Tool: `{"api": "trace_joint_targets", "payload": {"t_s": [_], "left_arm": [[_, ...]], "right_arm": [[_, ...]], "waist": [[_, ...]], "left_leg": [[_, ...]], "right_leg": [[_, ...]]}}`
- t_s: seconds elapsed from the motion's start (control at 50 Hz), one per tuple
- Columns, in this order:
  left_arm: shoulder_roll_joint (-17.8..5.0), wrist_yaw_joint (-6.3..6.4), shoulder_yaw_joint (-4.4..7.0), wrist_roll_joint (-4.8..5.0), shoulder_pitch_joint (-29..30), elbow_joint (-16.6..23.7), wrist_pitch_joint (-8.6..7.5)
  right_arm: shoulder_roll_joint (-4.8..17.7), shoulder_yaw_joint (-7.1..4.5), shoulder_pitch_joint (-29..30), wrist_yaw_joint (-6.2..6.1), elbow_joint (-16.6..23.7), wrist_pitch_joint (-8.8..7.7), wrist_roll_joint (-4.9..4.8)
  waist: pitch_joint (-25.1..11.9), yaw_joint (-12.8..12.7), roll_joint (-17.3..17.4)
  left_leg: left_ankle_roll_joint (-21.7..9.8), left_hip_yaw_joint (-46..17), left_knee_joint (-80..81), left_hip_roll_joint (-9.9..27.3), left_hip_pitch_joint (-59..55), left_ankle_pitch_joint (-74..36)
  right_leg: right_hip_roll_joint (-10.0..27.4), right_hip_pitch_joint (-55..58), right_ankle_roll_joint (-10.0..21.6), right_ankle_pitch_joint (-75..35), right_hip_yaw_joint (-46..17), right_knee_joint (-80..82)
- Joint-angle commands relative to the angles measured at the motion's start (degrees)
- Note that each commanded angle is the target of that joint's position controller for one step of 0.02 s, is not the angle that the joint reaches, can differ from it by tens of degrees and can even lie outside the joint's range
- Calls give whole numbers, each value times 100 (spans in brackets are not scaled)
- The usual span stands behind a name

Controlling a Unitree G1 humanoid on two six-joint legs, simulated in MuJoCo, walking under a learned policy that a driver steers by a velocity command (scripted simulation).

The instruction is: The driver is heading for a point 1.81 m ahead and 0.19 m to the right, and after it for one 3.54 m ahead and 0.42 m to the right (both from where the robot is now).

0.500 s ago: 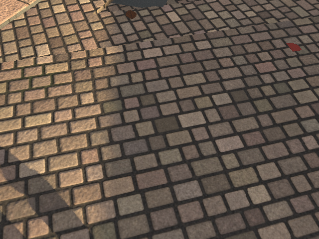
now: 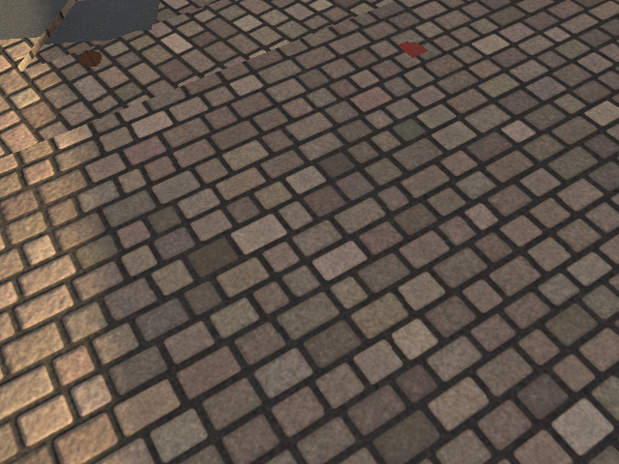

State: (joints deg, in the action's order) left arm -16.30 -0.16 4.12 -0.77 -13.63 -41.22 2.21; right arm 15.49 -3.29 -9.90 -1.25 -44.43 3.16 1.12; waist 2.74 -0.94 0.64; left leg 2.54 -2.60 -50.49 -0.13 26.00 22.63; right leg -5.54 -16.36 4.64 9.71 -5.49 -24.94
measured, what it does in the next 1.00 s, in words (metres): steps on the spot, turning right: left foot, then right foot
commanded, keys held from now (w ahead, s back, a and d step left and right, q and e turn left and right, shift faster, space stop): e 0.34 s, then no key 0.66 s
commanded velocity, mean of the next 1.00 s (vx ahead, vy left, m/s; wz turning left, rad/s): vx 0.00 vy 0.00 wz -0.33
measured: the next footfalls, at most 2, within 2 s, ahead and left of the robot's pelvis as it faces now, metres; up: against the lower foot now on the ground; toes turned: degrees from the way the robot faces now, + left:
left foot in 0.16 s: +0.05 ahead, +0.12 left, +0.00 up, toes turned -10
right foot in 0.58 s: -0.03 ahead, -0.08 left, +0.00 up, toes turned -16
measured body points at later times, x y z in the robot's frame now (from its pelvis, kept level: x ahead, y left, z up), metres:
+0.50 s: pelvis -0.02 +0.03 +0.00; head +0.01 +0.04 +0.45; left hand +0.18 +0.26 -0.12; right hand +0.02 -0.26 -0.10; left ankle +0.01 +0.13 -0.74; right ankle -0.08 -0.08 -0.70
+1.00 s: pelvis -0.04 +0.02 +0.00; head -0.03 +0.02 +0.45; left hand +0.14 +0.22 -0.13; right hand -0.06 -0.24 -0.13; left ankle -0.01 +0.14 -0.74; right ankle -0.07 -0.07 -0.74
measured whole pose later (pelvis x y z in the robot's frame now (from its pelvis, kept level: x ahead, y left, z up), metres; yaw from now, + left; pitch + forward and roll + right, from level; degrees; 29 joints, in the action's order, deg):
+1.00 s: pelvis -0.04 +0.02 +0.00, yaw -18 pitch -2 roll +0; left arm -12.8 0.8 0.0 -0.7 -9.8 -50.1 0.7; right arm 13.3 -1.0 -14.5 -0.7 -51.5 0.9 0.7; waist 2.1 0.6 -0.5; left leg 0.4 -0.1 -24.2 0.5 8.3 14.2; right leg -3.2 -9.2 2.2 12.7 -1.7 -23.7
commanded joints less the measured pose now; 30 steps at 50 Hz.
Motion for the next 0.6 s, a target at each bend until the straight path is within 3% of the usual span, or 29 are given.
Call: {"api": "trace_joint_targets", "payload": {"t_s": [0.02, 0.1, 0.14, 0.16, 0.18, 0.2, 0.22, 0.24, 0.26, 0.3, 0.38, 0.46, 0.5, 0.54, 0.56, 0.58, 0.6], "left_arm": [[-977, -15, 272, -40, -160, 327, -14], [-993, -75, 296, -39, 127, 403, 25], [-913, -68, 277, 50, 424, 457, 43], [-628, -49, 202, 91, 323, 521, 19], [-298, -19, 132, 119, 37, 604, -11], [-832, 14, 255, -127, 78, 507, 5], [-930, -16, 314, -120, 18, 405, 24], [-871, -62, 315, -108, -120, 282, 66], [-839, -124, 314, -87, -231, 225, 111], [-762, -218, 274, -33, -221, 201, 161], [-562, -243, 168, -6, 281, 381, 209], [-374, -201, 37, 32, 332, 401, 220], [-391, -151, 6, 71, 305, 396, 193], [-302, -106, -46, 57, 22, 274, 118], [-345, -69, -72, -19, -59, 222, 48], [-653, -32, -51, -138, -91, 246, -41], [-1189, -21, 25, -69, 199, 373, -86]], "right_arm": [[405, -57, 122, -30, 476, -113, -32], [443, -34, -171, -69, 537, -204, -108], [434, -28, -640, -134, 452, -283, -90], [858, -114, -696, -194, 478, -319, -3], [1430, -209, -276, -197, 674, -293, 31], [1299, -214, -219, -141, 689, -267, 94], [864, -91, 4, -106, 772, -277, 53], [640, -30, 291, -81, 816, -281, 20], [588, -8, 455, -87, 879, -283, 23], [597, -13, 300, -115, 899, -293, 31], [738, -92, -411, -111, 697, -319, 15], [839, -128, -299, -1, 640, -327, 36], [921, -150, -316, 60, 565, -295, 47], [948, -151, -237, 94, 489, -242, -21], [896, -134, -314, 99, 428, -227, -56], [604, -61, -505, 122, 453, -227, -35], [130, 89, -486, 135, 675, -215, -47]], "waist": [[-547, -109, -753], [-628, 35, -837], [-604, 356, -699], [-584, 278, 23], [-488, 32, 1316], [-381, 90, 1000], [-302, -72, 575], [-170, -211, 427], [-227, -275, 591], [-291, -122, 746], [-410, 279, 740], [-493, 276, 966], [-534, 284, 1097], [-543, 48, 954], [-528, -39, 727], [-713, 63, -112], [-482, 224, -1437]], "left_leg": [[-56, -2, 421, -122, 121, 104], [-228, 2, 1363, -329, -701, 105], [-340, -2, 2860, -284, -1697, -687], [-555, -882, 3621, 648, -2156, -370], [-1109, -2508, 4047, 2100, -2352, -639], [-1612, -2458, 3804, 2385, -1595, -1476], [-1618, -1966, 3701, 2066, -1349, -1859], [-1443, -1319, 3617, 1658, -1197, -2064], [-1292, -868, 3546, 1350, -1351, -2178], [-1301, -409, 3392, 1179, -1731, -2798], [-1491, -388, 3176, 1445, -2505, -3297], [-1473, -173, 2973, 1451, -2181, -3354], [-1478, -183, 2811, 1456, -2060, -3607], [-1295, -58, 2462, 1339, -1832, -3654], [-1005, 43, 2274, 1250, -1484, -3265], [-602, 321, 1680, 935, -823, -2124], [-243, 767, 1468, 126, -150, 366]], "right_leg": [[1509, 693, 967, -1006, -1823, 542], [1360, 412, 740, -1313, -2241, 366], [1009, -114, 309, -741, -2180, 95], [552, -692, -63, 378, -1726, -539], [-523, -1665, -359, 1979, -350, -1752], [-167, -1522, -440, 2339, -100, -2985], [-38, -1314, -445, 2057, -187, -3529], [15, -1231, -485, 1697, -114, -3916], [37, -1288, -543, 1411, -20, -4179], [91, -1487, -709, 1294, 175, -4269], [196, -1607, -844, 1504, 230, -3460], [248, -644, -679, 1844, 495, -2126], [200, -227, -576, 1822, 698, -1517], [174, 440, -433, 917, 849, -182], [275, 986, -366, 25, 662, 772], [1158, 1692, -230, -101, -504, 1188], [2443, 1369, 387, -1895, -1841, 1055]]}}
